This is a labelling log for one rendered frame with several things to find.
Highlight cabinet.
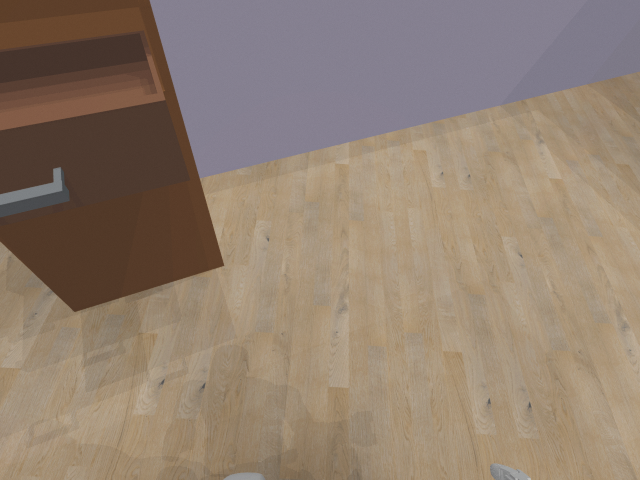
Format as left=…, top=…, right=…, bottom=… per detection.
left=0, top=0, right=224, bottom=312

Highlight drawer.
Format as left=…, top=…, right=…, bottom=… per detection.
left=0, top=30, right=190, bottom=226

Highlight handle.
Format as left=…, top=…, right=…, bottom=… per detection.
left=0, top=167, right=70, bottom=217

